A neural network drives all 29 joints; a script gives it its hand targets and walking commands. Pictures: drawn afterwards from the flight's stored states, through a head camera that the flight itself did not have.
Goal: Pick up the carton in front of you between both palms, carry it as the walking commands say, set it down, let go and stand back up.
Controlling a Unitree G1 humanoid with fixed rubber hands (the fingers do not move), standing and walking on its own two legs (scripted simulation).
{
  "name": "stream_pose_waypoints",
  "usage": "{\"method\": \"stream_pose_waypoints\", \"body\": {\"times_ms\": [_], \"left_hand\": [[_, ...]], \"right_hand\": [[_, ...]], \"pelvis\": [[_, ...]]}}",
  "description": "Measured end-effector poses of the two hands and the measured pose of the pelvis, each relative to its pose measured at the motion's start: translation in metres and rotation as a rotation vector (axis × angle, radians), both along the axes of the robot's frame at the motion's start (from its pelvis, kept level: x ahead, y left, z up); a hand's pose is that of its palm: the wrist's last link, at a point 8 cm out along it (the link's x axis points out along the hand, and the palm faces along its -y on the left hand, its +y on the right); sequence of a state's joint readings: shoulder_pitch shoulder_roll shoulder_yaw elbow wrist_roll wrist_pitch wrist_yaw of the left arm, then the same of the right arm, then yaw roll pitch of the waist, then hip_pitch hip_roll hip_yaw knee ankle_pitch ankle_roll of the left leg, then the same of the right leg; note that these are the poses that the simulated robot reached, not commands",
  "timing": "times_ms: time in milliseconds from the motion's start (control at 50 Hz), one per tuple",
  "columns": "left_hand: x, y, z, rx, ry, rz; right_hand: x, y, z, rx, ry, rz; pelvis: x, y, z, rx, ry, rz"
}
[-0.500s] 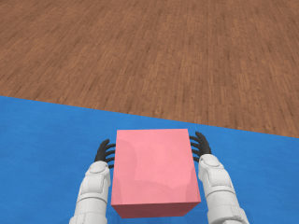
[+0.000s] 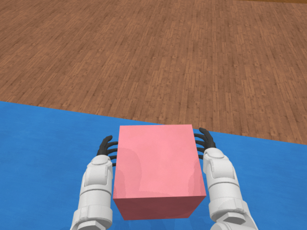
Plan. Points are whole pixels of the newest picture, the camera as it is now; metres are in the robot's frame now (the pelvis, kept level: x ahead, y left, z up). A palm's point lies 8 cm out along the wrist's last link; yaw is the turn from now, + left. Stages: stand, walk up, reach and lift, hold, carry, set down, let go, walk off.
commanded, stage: reach and lift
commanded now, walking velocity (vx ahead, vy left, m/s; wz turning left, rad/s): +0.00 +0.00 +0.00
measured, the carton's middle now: (156, 174) +0.29 +0.00 -0.05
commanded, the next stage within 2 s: hold in 0.60 s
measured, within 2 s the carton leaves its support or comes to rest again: neither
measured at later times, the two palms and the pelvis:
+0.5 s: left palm (104, 159) +0.30 +0.15 +0.03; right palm (211, 149) +0.31 -0.15 +0.05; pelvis +0.02 +0.00 +0.01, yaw +0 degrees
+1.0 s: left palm (103, 157) +0.29 +0.14 +0.05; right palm (214, 149) +0.30 -0.15 +0.07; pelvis +0.00 +0.00 +0.01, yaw +0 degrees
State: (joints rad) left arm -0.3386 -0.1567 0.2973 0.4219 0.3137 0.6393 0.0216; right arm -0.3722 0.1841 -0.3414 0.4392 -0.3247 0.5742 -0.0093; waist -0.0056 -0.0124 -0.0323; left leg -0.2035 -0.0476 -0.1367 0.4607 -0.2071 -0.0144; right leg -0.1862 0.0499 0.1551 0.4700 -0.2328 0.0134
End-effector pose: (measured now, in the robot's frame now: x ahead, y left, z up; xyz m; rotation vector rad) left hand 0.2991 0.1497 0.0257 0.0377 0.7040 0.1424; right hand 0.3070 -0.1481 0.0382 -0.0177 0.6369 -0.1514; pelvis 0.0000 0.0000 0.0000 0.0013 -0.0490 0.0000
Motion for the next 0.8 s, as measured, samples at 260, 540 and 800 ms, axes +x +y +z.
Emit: {"method": "stream_pose_waypoints", "body": {"times_ms": [260,540,800], "left_hand": [[0.004,-0.002,0.004,0.01,0.008,-0.011],[0.0,-0.004,0.009,0.013,0.007,-0.019],[-0.004,-0.006,0.03,0.012,-0.038,-0.012]], "right_hand": [[0.005,-0.002,0.005,-0.011,0.006,0.013],[0.003,-0.005,0.01,-0.015,0.004,0.023],[-0.002,-0.006,0.032,-0.011,-0.042,0.012]], "pelvis": [[0.015,0.002,0.004,0.002,-0.006,-0.003],[0.02,-0.003,0.006,0.003,-0.028,-0.001],[0.013,-0.003,0.007,0.001,-0.059,0.001]]}}
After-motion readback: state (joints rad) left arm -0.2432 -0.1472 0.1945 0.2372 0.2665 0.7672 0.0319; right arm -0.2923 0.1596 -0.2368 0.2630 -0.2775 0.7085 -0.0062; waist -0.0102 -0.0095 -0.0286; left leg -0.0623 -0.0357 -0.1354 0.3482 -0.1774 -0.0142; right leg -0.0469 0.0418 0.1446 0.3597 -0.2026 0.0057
